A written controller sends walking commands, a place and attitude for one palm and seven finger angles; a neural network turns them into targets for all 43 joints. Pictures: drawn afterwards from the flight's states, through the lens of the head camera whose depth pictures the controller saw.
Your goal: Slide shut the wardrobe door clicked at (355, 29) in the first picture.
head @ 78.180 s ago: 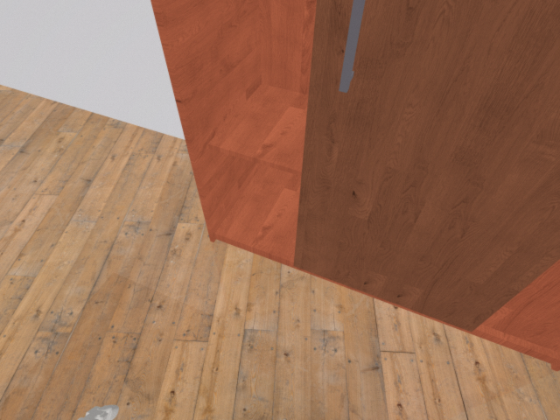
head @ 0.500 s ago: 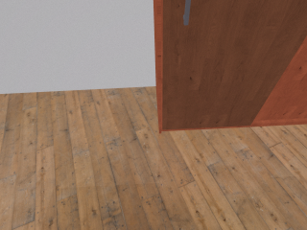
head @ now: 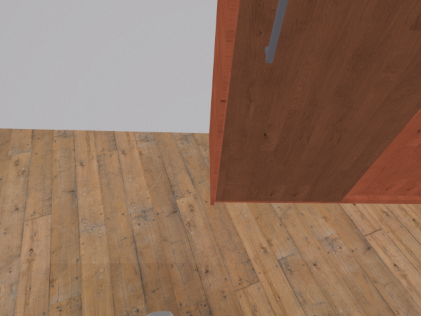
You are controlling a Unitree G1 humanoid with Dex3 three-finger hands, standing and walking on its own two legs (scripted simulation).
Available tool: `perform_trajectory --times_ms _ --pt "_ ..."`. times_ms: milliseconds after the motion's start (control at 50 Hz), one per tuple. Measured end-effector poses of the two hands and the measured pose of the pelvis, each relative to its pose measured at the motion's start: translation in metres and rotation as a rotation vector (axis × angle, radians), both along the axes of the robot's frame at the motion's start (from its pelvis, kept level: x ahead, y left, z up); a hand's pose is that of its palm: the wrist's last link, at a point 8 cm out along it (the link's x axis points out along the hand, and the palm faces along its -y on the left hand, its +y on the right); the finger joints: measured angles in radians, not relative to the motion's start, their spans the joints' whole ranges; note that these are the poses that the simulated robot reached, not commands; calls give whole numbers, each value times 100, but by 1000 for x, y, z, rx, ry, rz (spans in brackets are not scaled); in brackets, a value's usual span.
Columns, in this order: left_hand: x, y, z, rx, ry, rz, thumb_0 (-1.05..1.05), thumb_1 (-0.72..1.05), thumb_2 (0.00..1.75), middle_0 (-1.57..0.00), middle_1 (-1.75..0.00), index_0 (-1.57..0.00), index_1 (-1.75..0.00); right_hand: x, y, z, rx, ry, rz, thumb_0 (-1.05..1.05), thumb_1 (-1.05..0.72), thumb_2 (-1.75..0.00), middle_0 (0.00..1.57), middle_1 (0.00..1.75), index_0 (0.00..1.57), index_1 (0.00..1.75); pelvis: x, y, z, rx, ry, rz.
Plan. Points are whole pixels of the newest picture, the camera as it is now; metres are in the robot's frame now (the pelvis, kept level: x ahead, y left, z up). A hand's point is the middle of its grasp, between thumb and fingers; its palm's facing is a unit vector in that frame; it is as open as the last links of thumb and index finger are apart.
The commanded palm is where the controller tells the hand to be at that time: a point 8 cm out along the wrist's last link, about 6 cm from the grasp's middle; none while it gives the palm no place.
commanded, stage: take the last steps up to it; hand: right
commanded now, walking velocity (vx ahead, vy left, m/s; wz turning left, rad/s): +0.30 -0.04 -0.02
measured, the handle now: out of the picture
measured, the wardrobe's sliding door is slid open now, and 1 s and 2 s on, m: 0.00 0.00 0.00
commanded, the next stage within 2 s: come to a stop and stand still in 0.52 s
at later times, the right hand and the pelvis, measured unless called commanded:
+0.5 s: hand (322, 303) +0.20 -0.23 -0.15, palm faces +0.05 +0.99 -0.16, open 7.4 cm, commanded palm none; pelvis +0.17 -0.05 +0.02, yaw +1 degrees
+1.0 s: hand (309, 239) +0.36 -0.24 -0.17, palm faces +0.06 +0.98 -0.18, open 7.3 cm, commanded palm none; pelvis +0.26 -0.06 +0.00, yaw -1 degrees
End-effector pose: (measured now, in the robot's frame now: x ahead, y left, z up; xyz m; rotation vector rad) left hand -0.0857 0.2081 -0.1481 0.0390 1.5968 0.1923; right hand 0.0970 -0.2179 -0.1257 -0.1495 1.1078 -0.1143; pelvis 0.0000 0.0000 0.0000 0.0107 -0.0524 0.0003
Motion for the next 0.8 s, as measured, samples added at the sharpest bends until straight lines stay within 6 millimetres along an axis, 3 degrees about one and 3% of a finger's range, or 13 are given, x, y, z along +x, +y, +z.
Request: perform_trajectory --times_ms 140,220,280,360,460,580,660,720,800 --pt "120 13 25 67 -210 -59 1 91 90 -20 -30 -20 -30 -8 -23 1 -7 103 -74 -2 -96 -90 20 30 20 30 40 -8 16 8 37 -15" --pt "183 3 31 97 -313 -114 1 91 90 -19 -30 -20 -30 -13 -42 -11 19 182 -103 -1 -94 -90 20 30 20 30 68 -25 12 16 36 -13" --pt "216 -9 28 120 -359 -130 0 91 90 -19 -30 -20 -30 -12 -56 -22 31 253 -109 0 -93 -90 20 30 20 30 89 -40 5 16 37 -6" --pt "232 -26 32 109 -335 -126 0 91 90 -20 -30 -20 -30 15 -67 -12 30 284 -95 1 -92 -90 20 30 20 30 116 -50 13 8 41 0" --pt "234 -43 33 72 -235 -103 0 91 90 -20 -30 -20 -30 72 -69 0 26 234 -80 1 -92 -90 20 30 20 30 151 -55 23 0 47 10" --pt "235 -53 23 20 -116 -48 1 91 90 -20 -30 -20 -30 151 -55 2 13 180 -29 1 -91 -90 20 30 20 30 195 -47 19 -14 42 18" --pt "242 -48 6 -12 -50 -7 1 91 90 -20 -30 -20 -30 205 -40 -5 -5 122 5 1 -91 -90 20 30 20 30 229 -33 5 -34 31 18" --pt "260 -40 -4 -14 -19 -4 1 91 90 -20 -30 -20 -30 227 -29 -7 -11 91 -1 1 -91 -90 20 30 20 30 245 -29 -1 -11 24 5" --pt "301 -30 0 16 -55 -12 1 91 90 -20 -30 -20 -30 244 -29 -2 -25 90 -21 0 -93 -90 20 30 20 30 255 -30 6 -7 36 -6"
